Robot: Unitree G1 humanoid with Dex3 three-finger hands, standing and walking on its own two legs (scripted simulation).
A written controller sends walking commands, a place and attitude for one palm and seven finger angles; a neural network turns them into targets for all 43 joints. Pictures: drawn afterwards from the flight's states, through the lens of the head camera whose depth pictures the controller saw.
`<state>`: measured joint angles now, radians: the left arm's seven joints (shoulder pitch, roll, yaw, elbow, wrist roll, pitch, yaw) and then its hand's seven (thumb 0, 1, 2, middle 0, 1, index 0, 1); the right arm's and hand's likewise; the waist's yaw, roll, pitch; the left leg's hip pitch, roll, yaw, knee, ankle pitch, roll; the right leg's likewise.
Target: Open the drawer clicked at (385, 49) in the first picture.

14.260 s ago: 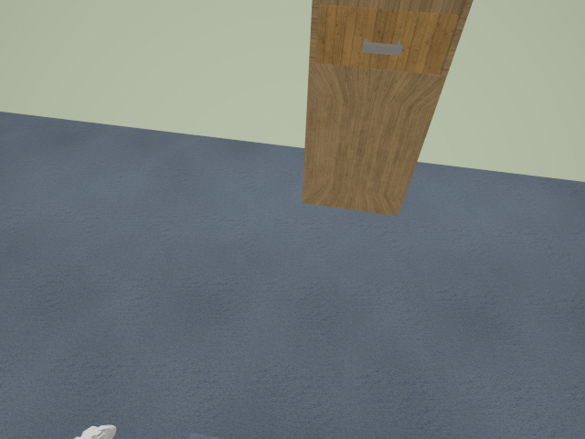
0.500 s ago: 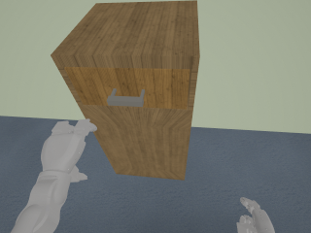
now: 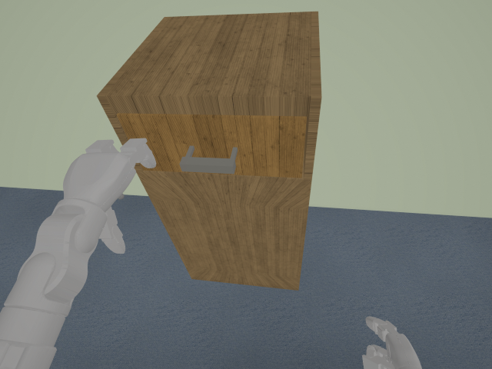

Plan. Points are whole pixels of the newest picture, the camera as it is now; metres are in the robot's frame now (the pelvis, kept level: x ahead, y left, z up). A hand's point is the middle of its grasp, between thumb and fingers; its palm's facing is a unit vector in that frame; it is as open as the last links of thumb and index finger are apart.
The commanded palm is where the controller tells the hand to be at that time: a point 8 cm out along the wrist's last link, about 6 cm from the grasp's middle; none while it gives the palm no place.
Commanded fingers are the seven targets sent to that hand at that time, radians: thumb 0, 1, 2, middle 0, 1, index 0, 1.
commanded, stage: raise the hand with hooked fingers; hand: left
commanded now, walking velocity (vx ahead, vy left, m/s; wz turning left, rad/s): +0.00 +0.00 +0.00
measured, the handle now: (210, 158) +0.54 +0.17 +0.01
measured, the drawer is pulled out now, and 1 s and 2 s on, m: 0.00 0.00 0.00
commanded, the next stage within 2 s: move the hooked fingers above the handle in 0.28 s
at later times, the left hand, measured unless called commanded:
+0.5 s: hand (135, 210) +0.30 +0.22 +0.12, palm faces +0.04 -0.05 -1.00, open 13.8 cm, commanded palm +0.29 +0.22 +0.18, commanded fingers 0.00 -0.50 0.30 -0.30 -1.20 -0.30 -1.20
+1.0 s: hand (165, 188) +0.37 +0.20 +0.10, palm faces +0.00 -0.05 -1.00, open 13.8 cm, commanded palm +0.35 +0.21 +0.16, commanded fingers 0.00 -0.50 0.30 -0.30 -1.20 -0.30 -1.20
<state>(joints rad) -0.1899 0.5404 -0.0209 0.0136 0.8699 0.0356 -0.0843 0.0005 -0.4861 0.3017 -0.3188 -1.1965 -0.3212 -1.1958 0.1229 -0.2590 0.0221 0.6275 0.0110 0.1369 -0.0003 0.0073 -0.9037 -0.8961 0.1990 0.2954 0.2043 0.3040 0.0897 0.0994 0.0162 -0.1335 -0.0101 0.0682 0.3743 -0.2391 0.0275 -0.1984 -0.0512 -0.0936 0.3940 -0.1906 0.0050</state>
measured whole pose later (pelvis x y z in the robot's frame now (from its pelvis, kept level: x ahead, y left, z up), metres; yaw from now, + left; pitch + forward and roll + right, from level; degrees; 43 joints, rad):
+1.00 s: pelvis -0.01 -0.01 +0.00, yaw -1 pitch +3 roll +1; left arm -0.40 0.48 -0.10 0.35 0.93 -0.05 0.02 0.00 -0.49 0.30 -0.32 -1.20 -0.32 -1.20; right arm 0.20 -0.28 -0.02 0.66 0.03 0.12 -0.03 0.01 -0.91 -0.90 0.20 0.30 0.20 0.30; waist 0.04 0.08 0.00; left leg -0.21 0.00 0.08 0.40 -0.23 0.01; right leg -0.30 -0.04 -0.08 0.44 -0.19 -0.01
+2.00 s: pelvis +0.02 -0.01 -0.01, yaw -2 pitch +12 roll +0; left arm -0.81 0.43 -0.08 0.91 1.05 -0.04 0.18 0.00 -0.49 0.30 -0.34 -1.21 -0.32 -1.20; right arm 0.33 -0.26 -0.06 0.70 0.01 0.13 -0.02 0.00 -0.91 -0.90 0.20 0.30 0.20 0.30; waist -0.06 0.06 -0.09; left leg -0.42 0.02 0.10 0.53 -0.32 0.02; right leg -0.50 -0.03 -0.06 0.55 -0.26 -0.01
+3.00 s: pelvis +0.01 -0.01 -0.01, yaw -2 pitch +13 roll +0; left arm -0.82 0.44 -0.08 0.93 1.05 -0.05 0.20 0.00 -0.49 0.30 -0.35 -1.21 -0.32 -1.20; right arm 0.34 -0.27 -0.06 0.71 0.00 0.12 -0.02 0.00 -0.91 -0.90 0.20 0.30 0.20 0.30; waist -0.06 0.06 -0.10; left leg -0.45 0.02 0.09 0.55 -0.32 0.02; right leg -0.52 -0.03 -0.06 0.55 -0.26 -0.01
